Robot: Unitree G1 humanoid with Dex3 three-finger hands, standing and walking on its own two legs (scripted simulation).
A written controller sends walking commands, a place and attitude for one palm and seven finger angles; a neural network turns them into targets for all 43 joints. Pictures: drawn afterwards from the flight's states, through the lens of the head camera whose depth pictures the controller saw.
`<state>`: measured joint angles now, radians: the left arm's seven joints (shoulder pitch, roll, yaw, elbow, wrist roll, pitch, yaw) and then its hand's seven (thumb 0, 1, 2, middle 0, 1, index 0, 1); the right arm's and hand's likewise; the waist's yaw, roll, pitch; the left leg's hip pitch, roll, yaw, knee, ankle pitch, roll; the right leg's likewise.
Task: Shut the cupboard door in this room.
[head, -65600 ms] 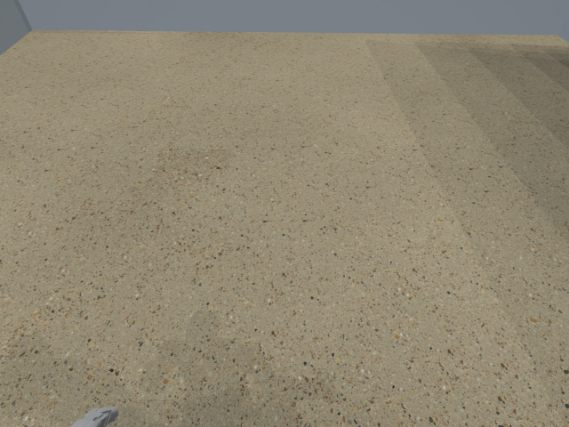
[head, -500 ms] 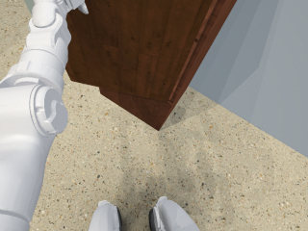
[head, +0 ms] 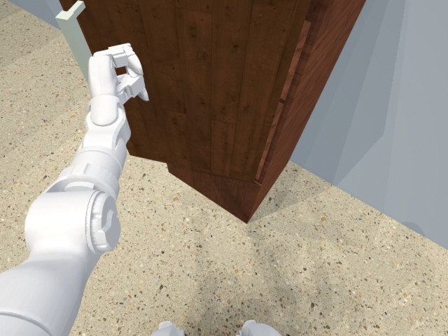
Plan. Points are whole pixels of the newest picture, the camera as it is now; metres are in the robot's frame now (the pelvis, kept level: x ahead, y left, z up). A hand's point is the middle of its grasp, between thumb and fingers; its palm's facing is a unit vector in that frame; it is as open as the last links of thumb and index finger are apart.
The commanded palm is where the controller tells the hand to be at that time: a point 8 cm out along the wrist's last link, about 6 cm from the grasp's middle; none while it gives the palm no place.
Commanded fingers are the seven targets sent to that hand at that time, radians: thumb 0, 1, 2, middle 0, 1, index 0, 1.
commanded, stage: pull the fist back off the door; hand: left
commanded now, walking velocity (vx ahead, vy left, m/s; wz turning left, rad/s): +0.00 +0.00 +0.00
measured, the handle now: (88, 48) +0.64 +0.17 +0.12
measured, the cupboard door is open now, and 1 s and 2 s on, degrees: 22 22 22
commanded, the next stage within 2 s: draw the hand back to the body in 0.22 s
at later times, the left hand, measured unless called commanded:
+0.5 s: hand (131, 93) +0.48 +0.08 +0.15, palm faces +0.11 -0.99 -0.01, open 3.1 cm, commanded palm +0.43 +0.13 +0.13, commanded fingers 0.00 0.90 0.90 -1.30 -1.50 -1.30 -1.50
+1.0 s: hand (48, 197) +0.31 +0.17 +0.16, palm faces +0.10 -0.98 -0.16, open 3.1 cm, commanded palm +0.27 +0.22 +0.18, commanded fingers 0.00 0.90 0.90 -0.92 -1.08 -0.92 -1.08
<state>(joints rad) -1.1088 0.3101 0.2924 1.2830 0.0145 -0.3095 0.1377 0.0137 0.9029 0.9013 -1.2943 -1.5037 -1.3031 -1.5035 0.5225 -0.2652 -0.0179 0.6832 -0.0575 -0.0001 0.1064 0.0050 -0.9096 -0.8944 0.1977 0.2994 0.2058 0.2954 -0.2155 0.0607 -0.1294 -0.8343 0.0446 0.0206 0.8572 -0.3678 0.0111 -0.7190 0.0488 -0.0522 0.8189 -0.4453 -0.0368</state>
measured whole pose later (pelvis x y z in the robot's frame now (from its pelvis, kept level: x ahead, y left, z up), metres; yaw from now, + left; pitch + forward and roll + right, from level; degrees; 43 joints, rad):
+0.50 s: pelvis -0.01 +0.00 +0.01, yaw -1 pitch +14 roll +0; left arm -0.89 0.20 0.28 1.08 -0.03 -0.38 0.15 0.02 0.90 0.90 -1.30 -1.50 -1.30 -1.50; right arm 0.42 -0.24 -0.01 0.65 -0.03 0.00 0.07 0.01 -0.91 -0.89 0.20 0.30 0.20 0.30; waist -0.14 0.06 -0.14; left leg -0.70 0.03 0.06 0.79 -0.34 0.01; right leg -0.62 0.04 -0.02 0.80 -0.43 -0.03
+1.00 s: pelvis -0.02 +0.01 +0.04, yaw +0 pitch -1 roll +0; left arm -0.14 0.23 0.08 0.26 -0.10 -0.14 0.02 0.01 0.90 0.90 -1.15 -1.34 -1.16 -1.34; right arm 0.20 -0.24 0.02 0.58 0.06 0.02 -0.04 0.01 -0.91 -0.89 0.19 0.30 0.20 0.29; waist -0.01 0.05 -0.07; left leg -0.30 0.01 0.06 0.54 -0.24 0.03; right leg -0.21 0.02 -0.01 0.54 -0.33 -0.02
